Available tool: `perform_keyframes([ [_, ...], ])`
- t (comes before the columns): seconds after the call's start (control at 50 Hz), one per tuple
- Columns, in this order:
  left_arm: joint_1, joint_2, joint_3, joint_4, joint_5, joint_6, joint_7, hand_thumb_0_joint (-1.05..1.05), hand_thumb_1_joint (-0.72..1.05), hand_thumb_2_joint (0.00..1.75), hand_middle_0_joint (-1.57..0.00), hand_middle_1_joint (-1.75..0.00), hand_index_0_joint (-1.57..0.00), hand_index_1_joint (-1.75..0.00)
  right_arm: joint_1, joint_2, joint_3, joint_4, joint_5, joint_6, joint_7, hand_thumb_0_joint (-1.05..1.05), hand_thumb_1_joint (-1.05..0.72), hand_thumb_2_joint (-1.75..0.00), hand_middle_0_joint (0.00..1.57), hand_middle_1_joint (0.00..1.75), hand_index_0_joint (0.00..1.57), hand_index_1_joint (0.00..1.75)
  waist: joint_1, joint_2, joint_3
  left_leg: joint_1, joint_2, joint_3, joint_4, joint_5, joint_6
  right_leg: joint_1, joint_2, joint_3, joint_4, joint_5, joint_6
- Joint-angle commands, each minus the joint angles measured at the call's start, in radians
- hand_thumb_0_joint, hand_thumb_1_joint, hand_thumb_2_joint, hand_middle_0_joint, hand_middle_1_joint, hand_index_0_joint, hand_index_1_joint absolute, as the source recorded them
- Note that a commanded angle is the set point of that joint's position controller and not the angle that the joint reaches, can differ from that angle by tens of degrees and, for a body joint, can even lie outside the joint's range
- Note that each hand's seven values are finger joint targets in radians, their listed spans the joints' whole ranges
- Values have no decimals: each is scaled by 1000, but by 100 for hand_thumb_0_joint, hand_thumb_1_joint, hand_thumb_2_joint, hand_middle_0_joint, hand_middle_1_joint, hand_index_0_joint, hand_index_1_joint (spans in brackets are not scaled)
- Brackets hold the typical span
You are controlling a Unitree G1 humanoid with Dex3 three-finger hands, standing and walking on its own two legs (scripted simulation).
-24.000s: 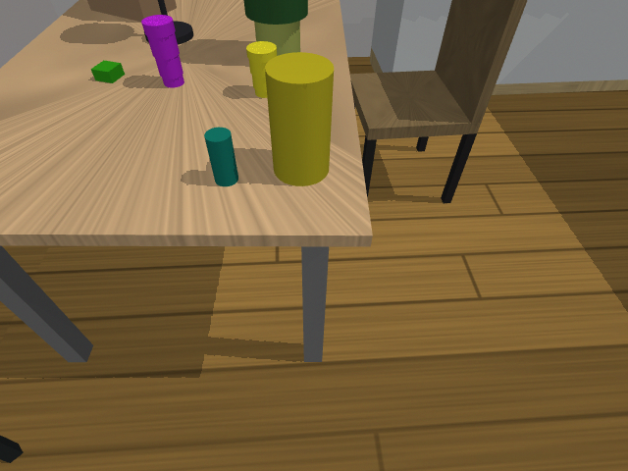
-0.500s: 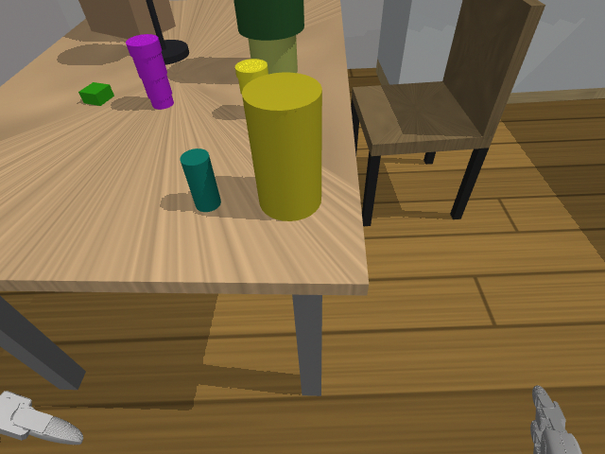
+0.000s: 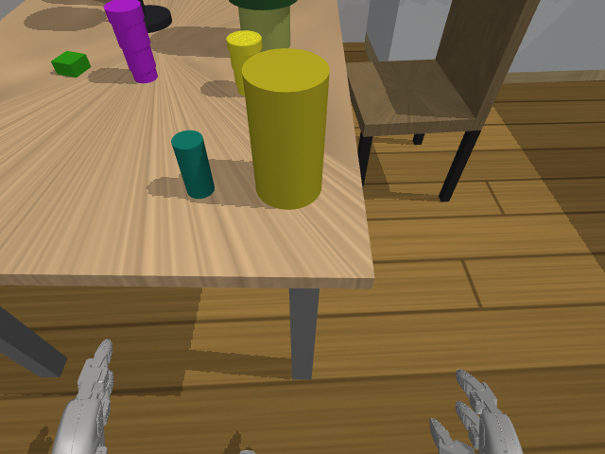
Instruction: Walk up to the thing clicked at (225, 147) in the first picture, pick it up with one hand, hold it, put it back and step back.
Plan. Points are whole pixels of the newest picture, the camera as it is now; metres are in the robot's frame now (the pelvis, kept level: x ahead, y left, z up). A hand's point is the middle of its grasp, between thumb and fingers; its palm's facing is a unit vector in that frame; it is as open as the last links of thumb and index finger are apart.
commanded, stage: home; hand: left
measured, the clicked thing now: (194, 166) +0.54 +0.20 +0.06
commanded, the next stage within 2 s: none
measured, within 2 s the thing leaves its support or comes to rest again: neither
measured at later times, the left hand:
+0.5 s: hand (187, 417) +0.19 +0.16 -0.06, palm faces +0.09 -0.97 -0.22, open 17.4 cm
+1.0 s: hand (190, 418) +0.19 +0.16 -0.06, palm faces +0.09 -0.97 -0.23, open 17.5 cm
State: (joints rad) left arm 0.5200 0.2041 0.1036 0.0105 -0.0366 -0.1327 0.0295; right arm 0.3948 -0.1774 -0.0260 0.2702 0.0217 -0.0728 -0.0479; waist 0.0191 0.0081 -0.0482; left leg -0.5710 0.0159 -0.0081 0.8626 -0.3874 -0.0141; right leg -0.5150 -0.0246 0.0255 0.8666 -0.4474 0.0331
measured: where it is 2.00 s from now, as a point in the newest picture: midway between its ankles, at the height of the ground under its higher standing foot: outside the picture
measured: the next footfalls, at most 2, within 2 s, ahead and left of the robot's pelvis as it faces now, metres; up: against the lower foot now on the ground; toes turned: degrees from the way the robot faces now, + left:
none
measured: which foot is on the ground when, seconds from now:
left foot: down 0.00-1.00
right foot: down 0.00-1.00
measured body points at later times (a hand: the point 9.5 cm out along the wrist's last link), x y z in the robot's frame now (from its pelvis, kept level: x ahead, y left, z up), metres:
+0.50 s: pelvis +0.02 -0.01 -0.01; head +0.05 -0.01 +0.44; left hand +0.18 +0.22 -0.04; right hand +0.17 -0.24 -0.05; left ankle +0.03 +0.13 -0.70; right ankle +0.00 -0.14 -0.70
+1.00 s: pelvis +0.02 -0.01 -0.02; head +0.05 -0.02 +0.43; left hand +0.18 +0.21 -0.04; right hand +0.17 -0.25 -0.05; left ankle +0.03 +0.13 -0.70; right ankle +0.00 -0.14 -0.70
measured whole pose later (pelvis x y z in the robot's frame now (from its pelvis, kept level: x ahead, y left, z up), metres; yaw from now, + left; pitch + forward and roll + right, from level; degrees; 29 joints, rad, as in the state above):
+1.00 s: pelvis +0.02 -0.01 -0.02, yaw -1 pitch +10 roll +0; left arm 0.47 0.19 0.00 0.05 -0.03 0.02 0.07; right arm 0.48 -0.20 0.00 0.01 0.03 0.13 -0.08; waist 0.00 0.00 -0.13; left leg -0.69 0.03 -0.01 0.98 -0.46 -0.04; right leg -0.65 -0.01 0.03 1.00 -0.53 0.01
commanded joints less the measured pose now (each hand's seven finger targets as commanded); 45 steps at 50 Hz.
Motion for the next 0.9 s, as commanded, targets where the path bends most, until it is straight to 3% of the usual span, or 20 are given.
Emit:
perform_keyframes([
  [0.0, -69, 91, -6, -97, 9, -33, 14, 0, -54, 6, -5, -6, -5, -6, -25, -98, -21, -219, -2, -52, -17, 0, -90, -90, 20, 30, 20, 30, -17, -1, -121, 88, -1, 19, -135, 94, 14, -46, 30, -79, -114, 120, -32],
  [0.04, -96, 113, -1, -104, 11, -20, 21, 0, -52, 7, -5, -6, -5, -6, -11, -82, 2, -218, -3, -40, -18, 0, -90, -90, 20, 30, 20, 30, -1, 55, -130, 78, -5, 29, -132, 90, 9, -46, 27, -72, -105, 117, -37],
  [0.06, -100, 124, 5, -96, 11, -16, 25, 0, -54, 6, -5, -6, -5, -6, -11, -100, -20, -227, -5, -35, -22, 0, -90, -90, 20, 30, 20, 30, 0, 64, -137, 78, -3, 29, -131, 92, 6, -46, 28, -72, -102, 118, -39],
  [0.14, -103, 131, 3, -68, 8, 18, 38, 0, -55, 6, -5, -5, -5, -5, 1, -122, -40, -261, -9, -11, -28, 0, -90, -90, 20, 30, 20, 30, -6, 56, -165, 71, -9, 45, -95, 130, 8, -40, 24, -57, -101, 164, -35],
  [0.22, -82, 106, -26, -65, 6, 50, 44, 0, -56, 5, -5, -5, -5, -5, 4, -124, -38, -298, -7, 14, -29, 0, -90, -90, 20, 30, 20, 30, -8, 40, -182, 70, -3, 41, -81, 179, 9, -22, 29, -60, -82, 206, -34],
  [0.28, -90, 73, -63, -57, 5, 60, 44, 0, -56, 5, -5, -5, -5, -5, -8, -100, -12, -315, -2, 33, -29, 0, -90, -90, 20, 30, 20, 30, -13, -8, -130, 45, -4, 44, -79, 142, 14, -51, 27, -59, -91, 175, -29],
  [0.3, -57, 70, -59, -22, 6, 70, 45, 0, -55, 6, -5, -5, -5, -5, -6, -133, -47, -329, -3, 39, -33, 0, -90, -90, 20, 30, 20, 30, -17, -29, -136, 48, -2, 44, -78, 142, 15, -54, 31, -61, -92, 174, -28],
  [0.32, -83, 73, -64, -59, 6, 70, 44, 0, -57, 5, -5, -5, -5, -5, 8, -120, -31, -344, -2, 44, -32, 0, -90, -90, 20, 30, 20, 30, -27, -28, -162, 58, -4, 49, -67, 152, 17, -55, 28, -54, -95, 192, -27],
  [0.34, -109, 75, -64, -77, 7, 71, 41, 0, -53, 7, -5, -6, -5, -6, 25, -99, -4, -330, 0, 50, -30, 0, -90, -90, 20, 30, 20, 30, -17, -28, -150, 51, -4, 47, -67, 154, 16, -56, 27, -56, -88, 191, -27],
  [0.38, -71, 81, -48, -54, 8, 79, 42, 0, -54, 6, -5, -5, -5, -5, 37, -112, -30, -349, 1, 62, -33, 0, -90, -90, 20, 30, 20, 30, -19, -43, -176, 57, -5, 50, -50, 198, 17, -49, 28, -53, -76, 245, -23],
  [0.44, -63, 88, -37, -51, 8, 91, 43, 0, -56, 5, -5, -5, -5, -5, 43, -141, -51, -372, 0, 78, -33, 0, -90, -90, 20, 30, 20, 30, -20, -54, -168, 50, -5, 51, -51, 187, 17, -59, 28, -54, -73, 233, -22],
  [0.46, -103, 91, -45, -100, 7, 87, 41, 0, -53, 7, -5, -5, -5, -5, 53, -107, -23, -359, 4, 81, -30, 0, -90, -90, 20, 30, 20, 30, -16, -18, -166, 56, -6, 52, -51, 191, 15, -62, 28, -53, -69, 234, -25],
  [0.52, -80, 97, -35, -95, 7, 94, 44, 0, -54, 6, -5, -5, -5, -5, 59, -120, -40, -380, 4, 96, -34, 0, -90, -90, 20, 30, 20, 30, -18, -12, -190, 53, -9, 57, -32, 213, 14, -59, 23, -46, -61, 270, -22],
  [0.6, -78, 96, -41, -116, 4, 100, 46, 0, -55, 6, -5, -5, -5, -5, 42, -114, -22, -403, 3, 109, -32, 0, -90, -90, 20, 30, 20, 30, -8, 9, -173, 31, -8, 53, -37, 180, 12, -71, 23, -50, -57, 222, -27],
  [0.62, -91, 89, -49, -111, 7, 99, 47, 0, -55, 6, -5, -5, -5, -5, 45, -116, -25, -405, 3, 110, -34, 0, -90, -90, 20, 30, 20, 30, -17, -11, -156, 32, -4, 49, -44, 159, 12, -87, 29, -53, -54, 197, -25],
  [0.64, -55, 81, -47, -84, 7, 102, 47, 0, -53, 7, -5, -6, -5, -6, 37, -118, -27, -427, 2, 112, -34, 0, -90, -90, 20, 30, 20, 30, -13, -21, -182, 26, -7, 51, -32, 172, 13, -72, 25, -50, -54, 214, -24],
  [0.66, -108, 113, -31, -165, 5, 94, 50, 0, -54, 6, -5, -5, -5, -5, 72, -111, -25, -403, 2, 118, -35, 0, -90, -90, 20, 30, 20, 30, -18, 7, -193, 28, -10, 56, -23, 177, 14, -72, 20, -42, -54, 233, -24],
  [0.74, -48, 87, -42, -116, 7, 103, 50, 0, -55, 5, -5, -5, -5, -5, 65, -120, -30, -432, 0, 126, -38, 0, -90, -90, 20, 30, 20, 30, -18, -31, -197, 25, -7, 54, -10, 204, 15, -73, 24, -45, -42, 265, -21],
  [0.82, -65, 96, -48, -140, 8, 101, 50, 0, -56, 5, -5, -5, -5, -5, 70, -110, -21, -430, 3, 136, -38, 0, -90, -90, 20, 30, 20, 30, -19, -17, -162, 7, -9, 57, -15, 151, 15, -104, 22, -42, -49, 209, -23],
  [0.88, -49, 96, -39, -134, 7, 100, 51, 0, -56, 5, -5, -5, -5, -5, 73, -127, -41, -463, 2, 140, -42, 0, -90, -90, 20, 30, 20, 30, -25, -41, -196, 8, -10, 56, 1, 168, 19, -87, 20, -38, -45, 237, -19],
])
